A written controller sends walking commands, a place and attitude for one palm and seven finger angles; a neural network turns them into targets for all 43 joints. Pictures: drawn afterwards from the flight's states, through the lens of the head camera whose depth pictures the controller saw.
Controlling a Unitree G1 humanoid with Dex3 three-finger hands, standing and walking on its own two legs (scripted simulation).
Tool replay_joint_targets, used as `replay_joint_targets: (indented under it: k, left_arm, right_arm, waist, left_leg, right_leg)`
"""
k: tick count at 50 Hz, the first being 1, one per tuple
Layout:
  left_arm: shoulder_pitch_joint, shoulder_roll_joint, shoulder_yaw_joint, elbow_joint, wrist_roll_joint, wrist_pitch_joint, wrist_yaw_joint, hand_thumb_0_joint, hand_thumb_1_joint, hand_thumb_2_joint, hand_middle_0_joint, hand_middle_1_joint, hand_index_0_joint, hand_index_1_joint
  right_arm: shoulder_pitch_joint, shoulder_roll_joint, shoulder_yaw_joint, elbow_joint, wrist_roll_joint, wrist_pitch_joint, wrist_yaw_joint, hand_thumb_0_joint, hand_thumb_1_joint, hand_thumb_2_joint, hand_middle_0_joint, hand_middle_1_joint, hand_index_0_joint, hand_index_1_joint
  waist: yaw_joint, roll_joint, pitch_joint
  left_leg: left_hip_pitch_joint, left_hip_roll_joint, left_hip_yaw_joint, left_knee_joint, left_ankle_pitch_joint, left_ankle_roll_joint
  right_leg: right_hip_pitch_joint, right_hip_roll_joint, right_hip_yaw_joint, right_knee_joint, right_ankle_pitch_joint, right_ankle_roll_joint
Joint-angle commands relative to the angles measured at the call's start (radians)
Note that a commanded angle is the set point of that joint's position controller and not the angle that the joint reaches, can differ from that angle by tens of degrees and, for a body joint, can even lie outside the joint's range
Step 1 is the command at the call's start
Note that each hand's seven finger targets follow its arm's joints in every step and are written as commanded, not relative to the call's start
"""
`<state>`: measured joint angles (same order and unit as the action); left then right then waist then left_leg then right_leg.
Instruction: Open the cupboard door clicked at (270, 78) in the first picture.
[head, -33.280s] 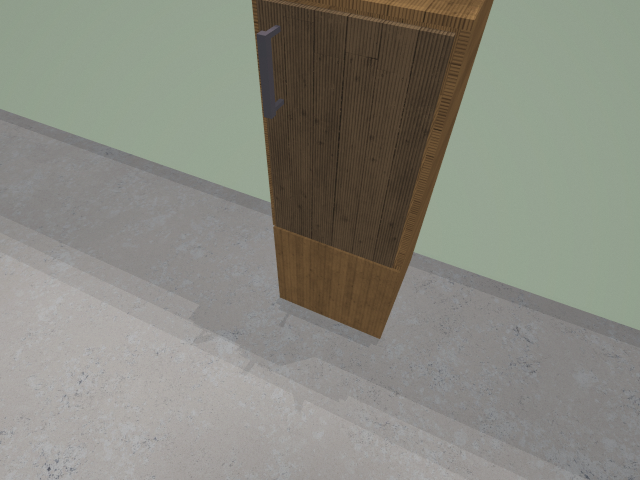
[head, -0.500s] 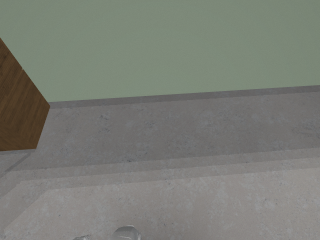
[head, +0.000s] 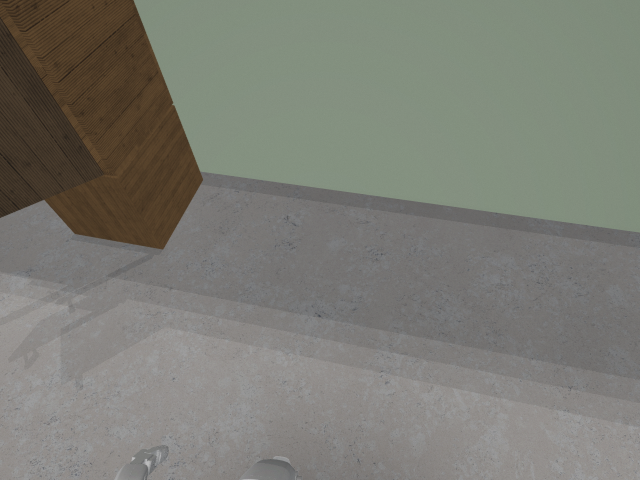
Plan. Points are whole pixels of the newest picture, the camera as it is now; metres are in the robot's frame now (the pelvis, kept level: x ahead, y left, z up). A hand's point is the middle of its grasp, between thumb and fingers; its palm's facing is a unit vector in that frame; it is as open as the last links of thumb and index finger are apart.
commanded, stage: turn to face it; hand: left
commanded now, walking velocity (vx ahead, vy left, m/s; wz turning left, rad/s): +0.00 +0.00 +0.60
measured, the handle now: out of the picture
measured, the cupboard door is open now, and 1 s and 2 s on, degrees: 47 47 47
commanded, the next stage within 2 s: take the last steps up to it in 0.84 s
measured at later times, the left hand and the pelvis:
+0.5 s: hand out of the picture +0.03 +0.24 -0.16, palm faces +0.34 -0.90 -0.27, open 7.4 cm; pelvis +0.02 +0.00 +0.01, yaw +18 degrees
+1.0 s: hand out of the picture -0.05 +0.18 -0.18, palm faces +0.58 -0.79 -0.19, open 7.4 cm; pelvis +0.03 +0.00 +0.00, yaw +32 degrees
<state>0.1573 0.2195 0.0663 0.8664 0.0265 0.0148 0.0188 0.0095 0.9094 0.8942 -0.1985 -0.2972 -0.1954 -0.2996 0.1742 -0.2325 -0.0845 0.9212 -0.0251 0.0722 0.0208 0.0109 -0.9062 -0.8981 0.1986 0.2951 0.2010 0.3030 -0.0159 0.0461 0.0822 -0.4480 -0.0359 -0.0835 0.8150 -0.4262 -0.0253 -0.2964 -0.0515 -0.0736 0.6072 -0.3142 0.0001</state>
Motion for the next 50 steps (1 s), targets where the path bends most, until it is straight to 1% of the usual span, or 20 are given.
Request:
replay_joint_targets:
  k: [1, 7, 11, 12, 13, 14, 16, 19, 27, 28, 29, 30, 31, 35, 42, 44, 45, 46, 47, 50]
  left_arm:
    - [-0.014, 0.142, 0.029, -0.066, -0.004, -0.021, 0.018, 0.000, 0.900, 0.900, -0.200, -0.300, -0.200, -0.300]
    - [0.118, 0.193, 0.041, -0.014, 0.004, -0.028, 0.012, 0.000, 0.900, 0.900, -0.200, -0.300, -0.200, -0.300]
    - [0.102, 0.203, 0.050, -0.001, -0.004, -0.024, 0.003, 0.000, 0.900, 0.900, -0.200, -0.300, -0.200, -0.300]
    - [0.088, 0.190, 0.051, -0.015, -0.013, -0.021, -0.001, 0.000, 0.900, 0.900, -0.200, -0.300, -0.200, -0.300]
    - [0.083, 0.126, 0.041, -0.055, -0.020, -0.014, -0.009, 0.000, 0.900, 0.900, -0.200, -0.300, -0.200, -0.300]
    - [0.004, 0.090, 0.019, -0.096, -0.012, -0.007, -0.004, 0.000, 0.900, 0.900, -0.200, -0.300, -0.200, -0.300]
    - [-0.074, 0.092, 0.020, -0.087, -0.011, 0.004, 0.003, 0.000, 0.900, 0.900, -0.200, -0.300, -0.200, -0.300]
    - [-0.014, 0.087, 0.028, -0.039, -0.010, 0.015, -0.011, 0.000, 0.900, 0.900, -0.200, -0.300, -0.200, -0.300]
    - [0.086, 0.077, 0.027, -0.021, -0.013, -0.002, -0.011, 0.000, 0.900, 0.900, -0.200, -0.300, -0.200, -0.300]
    - [0.127, 0.099, 0.033, -0.015, -0.012, -0.012, -0.006, 0.000, 0.900, 0.900, -0.200, -0.300, -0.200, -0.300]
    - [0.158, 0.169, 0.047, -0.012, 0.001, -0.025, 0.004, 0.000, 0.900, 0.900, -0.200, -0.300, -0.200, -0.300]
    - [0.156, 0.242, 0.058, -0.014, 0.009, -0.029, 0.008, 0.000, 0.900, 0.900, -0.200, -0.300, -0.200, -0.300]
    - [0.140, 0.226, 0.051, -0.023, 0.000, -0.028, 0.013, 0.000, 0.900, 0.900, -0.200, -0.300, -0.200, -0.300]
    - [0.049, 0.130, 0.019, -0.031, -0.003, -0.032, 0.013, 0.000, 0.900, 0.900, -0.200, -0.300, -0.200, -0.300]
    - [0.146, 0.178, 0.037, 0.045, 0.003, -0.034, 0.009, 0.000, 0.900, 0.900, -0.200, -0.300, -0.200, -0.300]
    - [0.119, 0.166, 0.037, 0.052, -0.010, -0.029, 0.005, 0.000, 0.900, 0.900, -0.200, -0.300, -0.200, -0.300]
    - [0.121, 0.128, 0.033, 0.038, -0.018, -0.023, 0.002, 0.000, 0.900, 0.900, -0.200, -0.300, -0.200, -0.300]
    - [0.124, 0.071, 0.010, 0.015, -0.023, -0.018, -0.003, 0.000, 0.900, 0.900, -0.200, -0.300, -0.200, -0.300]
    - [0.079, 0.056, 0.003, 0.004, -0.016, -0.004, 0.003, 0.000, 0.900, 0.900, -0.200, -0.300, -0.200, -0.300]
    - [0.014, 0.061, 0.014, 0.035, -0.009, 0.006, -0.010, 0.000, 0.900, 0.900, -0.200, -0.300, -0.200, -0.300]
  right_arm:
    - [-0.043, -0.093, -0.030, -0.084, 0.004, -0.013, 0.004, 0.000, -0.900, -0.900, 0.200, 0.300, 0.200, 0.300]
    - [-0.126, -0.030, 0.005, -0.091, 0.015, -0.027, 0.017, 0.000, -0.900, -0.900, 0.200, 0.300, 0.200, 0.300]
    - [-0.050, -0.061, 0.000, -0.079, 0.013, -0.038, 0.013, 0.000, -0.900, -0.900, 0.200, 0.300, 0.200, 0.300]
    - [0.012, -0.106, -0.014, -0.065, 0.008, -0.046, 0.010, 0.000, -0.900, -0.900, 0.200, 0.300, 0.200, 0.300]
    - [0.086, -0.222, -0.044, -0.058, -0.001, -0.055, 0.002, 0.000, -0.900, -0.900, 0.200, 0.300, 0.200, 0.300]
    - [0.166, -0.282, -0.058, -0.033, 0.002, -0.047, -0.009, 0.000, -0.900, -0.900, 0.200, 0.300, 0.200, 0.300]
    - [0.135, -0.245, -0.050, -0.039, -0.001, -0.054, -0.031, 0.000, -0.900, -0.900, 0.200, 0.300, 0.200, 0.300]
    - [-0.010, -0.184, -0.027, -0.071, -0.005, -0.056, -0.034, 0.000, -0.900, -0.900, 0.200, 0.300, 0.200, 0.300]
    - [-0.057, -0.182, -0.034, -0.082, -0.004, -0.039, -0.026, 0.000, -0.900, -0.900, 0.200, 0.300, 0.200, 0.300]
    - [-0.068, -0.163, -0.032, -0.088, 0.003, -0.039, -0.024, 0.000, -0.900, -0.900, 0.200, 0.300, 0.200, 0.300]
    - [-0.054, -0.107, -0.025, -0.100, 0.013, -0.038, -0.019, 0.000, -0.900, -0.900, 0.200, 0.300, 0.200, 0.300]
    - [-0.066, -0.069, -0.017, -0.122, 0.013, -0.040, -0.013, 0.000, -0.900, -0.900, 0.200, 0.300, 0.200, 0.300]
    - [-0.065, -0.097, -0.024, -0.120, 0.007, -0.032, -0.012, 0.000, -0.900, -0.900, 0.200, 0.300, 0.200, 0.300]
    - [-0.064, -0.061, -0.010, -0.063, 0.008, -0.015, -0.001, 0.000, -0.900, -0.900, 0.200, 0.300, 0.200, 0.300]
    - [-0.085, -0.011, 0.020, -0.040, 0.018, -0.039, -0.002, 0.000, -0.900, -0.900, 0.200, 0.300, 0.200, 0.300]
    - [-0.015, -0.039, 0.017, -0.010, 0.013, -0.050, -0.006, 0.000, -0.900, -0.900, 0.200, 0.300, 0.200, 0.300]
    - [0.019, -0.107, 0.002, -0.007, 0.007, -0.062, -0.010, 0.000, -0.900, -0.900, 0.200, 0.300, 0.200, 0.300]
    - [0.056, -0.183, -0.015, -0.006, 0.002, -0.062, -0.016, 0.000, -0.900, -0.900, 0.200, 0.300, 0.200, 0.300]
    - [0.085, -0.208, -0.019, 0.004, -0.003, -0.051, -0.030, 0.000, -0.900, -0.900, 0.200, 0.300, 0.200, 0.300]
    - [0.050, -0.140, 0.002, 0.006, -0.006, -0.064, -0.050, 0.000, -0.900, -0.900, 0.200, 0.300, 0.200, 0.300]
  waist:
    - [-0.005, -0.259, -0.063]
    - [0.067, -0.252, -0.102]
    - [0.023, -0.228, -0.143]
    - [-0.021, -0.128, -0.177]
    - [-0.059, 0.187, -0.226]
    - [-0.102, 0.256, -0.229]
    - [-0.084, 0.176, -0.208]
    - [-0.013, 0.126, -0.101]
    - [0.030, 0.126, -0.123]
    - [0.053, 0.078, -0.134]
    - [0.068, -0.146, -0.145]
    - [0.075, -0.366, -0.114]
    - [0.066, -0.284, -0.122]
    - [0.011, -0.262, -0.075]
    - [0.050, -0.245, -0.111]
    - [0.007, -0.195, -0.129]
    - [-0.009, -0.021, -0.168]
    - [-0.022, 0.218, -0.188]
    - [-0.049, 0.194, -0.168]
    - [-0.025, 0.182, -0.110]
  left_leg:
    - [-0.154, 0.066, 0.045, 0.414, -0.028, -0.026]
    - [-0.029, 0.040, 0.190, -0.010, -0.046, -0.036]
    - [0.169, 0.025, 0.209, -0.281, 0.132, -0.010]
    - [0.330, 0.071, 0.159, -0.379, 0.301, 0.018]
    - [0.517, 0.336, -0.203, -0.395, 0.650, 0.146]
    - [0.503, 0.471, -0.328, -0.423, 0.847, 0.271]
    - [0.404, 0.400, -0.296, -0.433, 0.615, 0.252]
    - [0.234, 0.283, -0.154, -0.470, 0.438, 0.179]
    - [0.116, 0.211, -0.182, -0.398, 0.346, 0.144]
    - [0.063, 0.172, -0.161, -0.330, 0.319, 0.110]
    - [-0.081, 0.067, -0.064, -0.151, 0.153, 0.046]
    - [-0.169, -0.045, 0.069, 0.109, -0.164, -0.011]
    - [-0.135, 0.009, 0.013, 0.287, -0.176, -0.002]
    - [-0.109, 0.053, 0.066, 0.360, -0.021, -0.028]
    - [0.078, 0.017, 0.179, -0.162, 0.011, -0.017]
    - [0.255, 0.032, 0.165, -0.372, 0.213, 0.002]
    - [0.398, 0.162, 0.028, -0.426, 0.425, 0.051]
    - [0.490, 0.380, -0.223, -0.421, 0.738, 0.168]
    - [0.399, 0.438, -0.230, -0.449, 0.734, 0.250]
    - [0.319, 0.327, -0.187, -0.496, 0.451, 0.229]
  right_leg:
    - [0.098, -0.316, 0.187, -0.307, 0.221, -0.122]
    - [0.271, -0.306, 0.004, -0.162, 0.662, -0.090]
    - [0.204, -0.296, -0.064, -0.033, 0.588, -0.028]
    - [0.086, -0.281, -0.097, 0.097, 0.503, 0.014]
    - [-0.192, -0.141, -0.141, 0.330, -0.013, 0.092]
    - [-0.298, -0.080, -0.043, 0.499, -0.384, 0.093]
    - [-0.336, -0.088, 0.067, 0.596, -0.262, 0.086]
    - [-0.240, -0.067, 0.065, 0.495, -0.131, 0.081]
    - [0.069, 0.036, -0.001, 0.007, -0.011, 0.063]
    - [0.169, 0.011, 0.016, -0.137, 0.072, 0.059]
    - [0.293, -0.172, 0.215, -0.289, 0.069, 0.008]
    - [0.260, -0.417, 0.444, -0.354, 0.174, -0.118]
    - [0.168, -0.448, 0.406, -0.337, 0.201, -0.168]
    - [0.137, -0.271, 0.110, -0.258, 0.458, -0.107]
    - [0.240, -0.278, 0.044, -0.154, 0.629, -0.092]
    - [0.145, -0.249, 0.000, -0.069, 0.511, -0.029]
    - [0.013, -0.189, -0.059, 0.050, 0.328, 0.027]
    - [-0.167, -0.087, -0.079, 0.205, -0.175, 0.081]
    - [-0.157, -0.066, -0.009, 0.343, -0.331, 0.068]
    - [-0.225, -0.049, 0.052, 0.480, -0.218, 0.048]
